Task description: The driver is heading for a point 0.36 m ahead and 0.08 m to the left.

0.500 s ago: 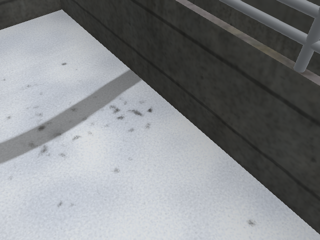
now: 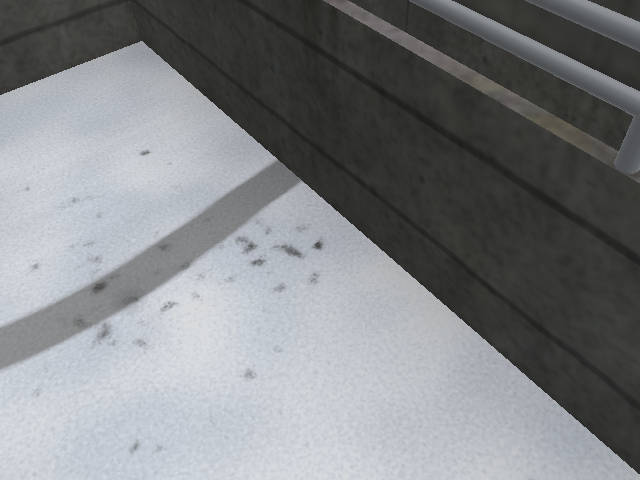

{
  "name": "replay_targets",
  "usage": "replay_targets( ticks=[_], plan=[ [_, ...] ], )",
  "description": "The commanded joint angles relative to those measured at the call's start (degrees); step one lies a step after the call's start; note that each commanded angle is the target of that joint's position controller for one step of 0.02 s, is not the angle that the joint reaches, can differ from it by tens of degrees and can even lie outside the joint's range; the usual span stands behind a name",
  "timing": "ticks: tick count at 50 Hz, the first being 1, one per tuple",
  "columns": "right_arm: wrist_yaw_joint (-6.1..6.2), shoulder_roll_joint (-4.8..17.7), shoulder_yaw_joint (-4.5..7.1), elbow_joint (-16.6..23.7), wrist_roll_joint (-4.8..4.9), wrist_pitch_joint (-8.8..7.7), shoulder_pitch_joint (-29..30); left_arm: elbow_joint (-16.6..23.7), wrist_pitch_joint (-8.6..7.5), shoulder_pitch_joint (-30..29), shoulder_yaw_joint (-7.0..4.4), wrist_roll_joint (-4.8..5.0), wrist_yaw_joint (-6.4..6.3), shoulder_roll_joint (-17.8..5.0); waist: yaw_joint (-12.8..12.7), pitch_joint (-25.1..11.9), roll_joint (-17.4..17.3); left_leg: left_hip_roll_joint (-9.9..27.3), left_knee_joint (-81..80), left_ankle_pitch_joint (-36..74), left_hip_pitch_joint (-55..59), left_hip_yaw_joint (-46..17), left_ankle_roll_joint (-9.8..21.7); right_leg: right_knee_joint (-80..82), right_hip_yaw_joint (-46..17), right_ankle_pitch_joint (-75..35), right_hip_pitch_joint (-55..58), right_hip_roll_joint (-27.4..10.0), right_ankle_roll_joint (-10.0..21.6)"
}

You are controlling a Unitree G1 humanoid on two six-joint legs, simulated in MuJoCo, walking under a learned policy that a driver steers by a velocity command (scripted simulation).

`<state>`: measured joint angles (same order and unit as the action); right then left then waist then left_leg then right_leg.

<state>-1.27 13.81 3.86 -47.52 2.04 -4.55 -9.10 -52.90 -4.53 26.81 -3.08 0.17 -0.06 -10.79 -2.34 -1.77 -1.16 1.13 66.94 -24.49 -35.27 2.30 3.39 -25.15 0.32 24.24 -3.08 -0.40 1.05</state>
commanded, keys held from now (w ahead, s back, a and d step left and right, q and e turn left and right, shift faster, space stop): w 0.18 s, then no key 0.82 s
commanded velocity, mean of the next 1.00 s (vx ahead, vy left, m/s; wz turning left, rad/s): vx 0.18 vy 0.00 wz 0.00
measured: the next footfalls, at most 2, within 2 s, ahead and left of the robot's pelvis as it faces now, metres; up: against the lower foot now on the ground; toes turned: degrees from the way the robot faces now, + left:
left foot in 0.22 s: +0.29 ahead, +0.15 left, +0.00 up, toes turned +3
right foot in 0.66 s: +0.33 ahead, -0.10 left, +0.00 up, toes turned +0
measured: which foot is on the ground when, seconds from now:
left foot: up 0.00-0.20, down 0.22-1.00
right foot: down 0.00-0.24, up 0.26-0.64, down 0.66-1.00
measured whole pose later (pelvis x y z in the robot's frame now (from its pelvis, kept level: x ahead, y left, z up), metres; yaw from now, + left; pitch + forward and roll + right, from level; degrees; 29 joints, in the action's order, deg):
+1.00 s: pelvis +0.27 +0.02 +0.01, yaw +1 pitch -1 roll +1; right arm 1.6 12.0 1.8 -57.6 -0.1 0.3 -11.0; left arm -60.9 -0.8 11.2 -3.4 0.8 -2.7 -10.8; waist 0.1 1.9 -0.1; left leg 0.6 25.4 -14.6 -10.2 2.6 -0.1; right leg -26.9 -0.1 12.5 -13.8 -1.0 -0.3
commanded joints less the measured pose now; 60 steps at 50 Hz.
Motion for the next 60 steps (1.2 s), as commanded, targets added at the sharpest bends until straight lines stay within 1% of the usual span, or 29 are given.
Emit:
replay_targets(
  ticks=[1,3,4,6,8,9,11,12,13,14,15,16,17,18,20,22,25,28,30,32,33,34,35,36,37,40,42,46,60],
  plan=[
    [-1.2,1.1,-0.52,7.51,0.07,-1.44,10.64,1.37,0.66,1.98,-0.23,0.19,-0.61,-4.67,-0.31,8.4,7.0,3.94,-5.68,9.34,-21.05,-0.58,-0.2,14.35,-11.77,-30.69,9.01,-13.38,9.27],
    [-1.83,-0.81,-1.36,8.44,-0.77,-1.18,13.61,2.11,0.63,-0.79,-0.47,0.25,-1.1,-6.21,-0.4,8.57,7.27,1.6,-19.39,22.36,-4.48,2.2,-1.45,17.9,-3.95,-26.77,-3.47,-8.35,7.49],
    [-1.91,-1.06,-1.38,9.04,-0.79,-0.95,14.22,1.56,0.01,0.73,-0.76,0.66,-1.22,-7.18,-0.24,8.49,8.47,0.39,-23.48,25.18,0.78,2.3,-1.52,19.66,-3.56,-26.18,-5.48,-8.97,7.77],
    [-1.65,1.24,-0.81,9.86,-0.26,-0.49,15.05,0.67,-0.98,1.41,-1.61,1.43,-1.24,-9.65,0.42,8.99,8.81,-0.01,-28.86,25.28,3.41,1.23,-0.47,20.16,-3.67,-27.8,-2.42,-11.33,7.89],
    [-1.59,3.97,0.07,10.48,-0.44,-0.59,14.74,-0.23,-0.88,1.76,-1.67,1.52,-1.21,-9.5,1.58,7.47,8.61,-0.92,-32.96,22.71,5.23,1.27,1.38,16.07,-3.6,-38.05,3.56,-13.17,6.87],
    [-1.54,4.87,0.65,9.95,-0.49,-0.56,12.24,-0.48,-0.48,1.32,-1.87,1.11,-1.2,-10.09,3.21,5.3,9.61,-1.84,-33.51,21.35,8.36,1.87,2.43,11.67,-3.01,-47.47,5.98,-13.75,6.06],
    [-0.98,8.39,2.59,5.48,-1.05,-0.38,-2.78,-0.37,0.42,-0.01,-1.77,0.39,-1.2,-9.92,10.21,-3.64,9.77,-3.52,-35.43,25.67,28.8,2.44,5.36,-7.98,0.04,-61.66,1.27,-9.99,2.82],
    [-0.27,13.03,3.53,3.34,-2.35,-0.37,-12.9,1.41,0.43,-0.11,-0.95,-0.9,-1.28,-7.75,12.67,-12.1,0.77,8.45,-32.34,38.71,48.5,-11.12,8.81,-27.6,1.06,-40.81,-13.87,-5.63,0.52],
    [-1.14,15.67,3.31,1.92,-3.21,-0.76,-14.49,0.02,-0.31,10.48,1.54,-0.18,-0.59,1.04,6.89,-24.45,-16.43,23.93,-41.6,37.54,61.68,-38.59,19.39,-48.23,-4.49,10.72,-28.31,5.12,-1.92],
    [-1.1,11.44,2.49,2.37,-2.62,-0.58,-12.4,-1.1,-1.25,7.12,-0.02,0.88,-0.23,-4.37,8.24,-22.83,-10.51,21.37,-46.52,33.88,54.99,-40.71,17.17,-54.67,-10.3,10.17,-30.36,2.84,-1.41],
    [-0.87,8.7,1.56,2.5,-1.97,-0.56,-6.58,0.83,-1.24,0.44,-0.69,1.89,-0.3,-6.77,6.72,-12.29,-7.43,19.56,-46.93,34.57,45.09,-30.0,14.67,-55.08,-6.66,6.58,-33.86,-0.04,-1.07],
    [-0.74,6.84,0.83,2.77,-1.58,-0.51,-2.07,1.59,-0.98,-3.34,-0.72,1.39,-0.87,-6.91,4.71,-7.37,-1.01,17.1,-48.36,36.63,35.32,-23.4,12.61,-52.17,-4.78,2.03,-31.92,-3.06,-0.8],
    [-0.83,5.65,0.46,2.68,-1.94,-0.62,0.35,1.65,-0.29,-4.57,-1.28,0.71,-1.42,-6.74,2.87,-4.5,-0.4,14.84,-50.0,38.74,27.79,-18.38,11.47,-49.25,-4.19,-0.34,-28.98,-4.68,-0.74],
    [-0.75,5.59,0.2,2.08,-2.71,-0.86,1.64,1.63,0.94,-3.5,-1.71,-0.03,-1.87,-7.01,0.42,-4.11,-2.74,13.12,-52.04,39.83,21.7,-14.79,10.29,-46.7,-4.81,-2.78,-24.31,-6.12,-0.36],
    [-0.49,4.77,-0.22,0.9,-3.69,-1.24,2.02,0.66,2.35,-1.8,-1.44,0.06,-2.29,-4.21,-1.15,-3.27,-3.21,11.97,-54.22,42.52,15.95,-10.43,11.01,-42.82,-4.06,-3.82,-20.31,-5.91,-0.57],
    [0.21,5.22,-0.44,-0.22,-3.97,-1.42,1.75,1.05,3.18,-3.44,-1.45,-0.51,-2.72,-3.77,-1.94,-2.7,-2.98,11.69,-55.37,42.22,13.72,-7.98,11.74,-36.21,-4.17,-6.46,-20.06,-6.24,-1.3],
    [1.72,5.92,-0.49,-0.89,-3.49,-0.53,2.76,1.55,3.38,-8.13,-1.4,-1.01,-2.46,-4.17,-1.29,-2.4,-4.08,10.27,-56.99,30.54,12.82,-6.34,10.42,-23.98,-4.21,-13.17,-18.36,-7.05,-1.9],
    [2.27,7.43,-0.11,-2.32,-3.2,0.24,0.5,1.93,3.74,-13.19,-1.47,-0.65,-2.14,-5.46,1.17,-1.05,-3.44,10.54,-58.25,17.22,13.77,-7.97,9.9,-15.23,-3.25,-15.23,-16.81,-5.81,-2.37],
    [2.39,6.26,-0.36,-2.83,-2.52,1.12,0.38,1.69,3.67,-13.78,-1.63,-1.08,-2.4,-6.28,1.35,-1.08,-3.38,9.86,-56.18,13.16,15.57,-8.53,8.89,-10.27,-2.41,-14.59,-14.94,-4.62,-2.41],
    [2.47,4.12,-1.16,-3.57,-1.7,1.77,-0.06,0.6,3.41,-12.5,-1.7,-1.67,-2.47,-6.27,0.22,-0.9,-1.51,7.26,-52.48,8.09,15.03,-7.85,5.51,-1.44,-1.14,-17.95,-8.86,-3.71,-1.35],
    [2.37,2.68,-1.77,-4.47,-1.98,1.92,-1.79,0.48,3.48,-12.16,-1.76,-1.88,-2.57,-7.43,0.27,-0.46,-0.57,5.55,-50.38,6.81,14.51,-7.65,2.99,1.78,-3.67,-22.51,-6.25,-6.29,-0.73],
    [2.25,2.31,-1.71,-4.78,-2.72,1.81,-4.87,0.71,3.59,-12.46,-2.28,-1.72,-2.85,-11.15,3.34,-0.35,5.18,1.5,-46.13,5.62,12.77,-4.62,0.5,1.52,-6.78,-29.58,-4.32,-9.9,0.5],
    [2.39,1.46,-1.61,-5.11,-2.49,1.99,-7.34,-0.73,3.91,-14.39,-2.56,-1.03,-2.82,-11.77,6.11,-0.66,12.97,-1.42,-46.81,7.77,15.6,-1.02,-0.77,2.37,-6.78,-18.6,-8.63,-8.68,2.0],
    [2.61,2.44,-1.65,-4.66,-2.91,2.61,-3.61,-0.85,4.04,-15.37,-1.94,-0.84,-2.49,-7.94,4.0,0.33,11.25,-1.08,-46.17,9.88,20.28,-0.23,-1.77,4.78,-6.07,-8.94,-13.45,-6.43,1.02],
    [2.68,3.24,-1.48,-4.56,-2.69,3.63,-2.54,-1.14,4.22,-16.4,-1.58,-0.52,-2.35,-6.52,4.17,0.65,10.08,-0.6,-45.21,10.88,22.24,-0.33,-1.87,5.89,-6.0,-7.92,-15.11,-5.93,0.3],
    [2.87,3.18,-1.42,-5.35,-2.81,4.86,-2.62,-2.46,3.65,-16.52,-1.62,-0.24,-2.43,-7.27,3.87,0.68,6.9,0.37,-45.5,13.29,22.86,-1.17,-1.4,4.44,-4.87,-15.38,-12.41,-4.85,-0.21],
    [2.74,2.41,-1.58,-6.51,-2.79,4.54,-3.8,-3.87,3.5,-14.99,-1.78,0.72,-2.61,-7.38,3.45,-0.3,5.67,0.89,-45.45,15.26,23.85,-1.6,-1.28,3.17,-4.55,-19.51,-9.82,-4.59,0.55],
    [2.84,2.71,-1.38,-7.63,-2.29,4.29,-2.88,-5.83,3.47,-14.56,-1.57,0.67,-2.82,-7.33,2.7,0.35,2.07,0.89,-45.17,18.59,24.07,-1.56,-1.68,1.77,-3.94,-24.07,-7.73,-3.85,0.99],
    [4.1,3.29,-1.08,-13.04,-1.67,4.77,-7.43,-9.45,4.12,-14.94,-1.25,0.02,-2.37,-5.53,2.6,2.77,1.37,1.27,-44.18,17.17,23.57,-1.15,-2.6,1.08,-1.89,-24.89,-5.7,-1.74,1.45]
  ],
)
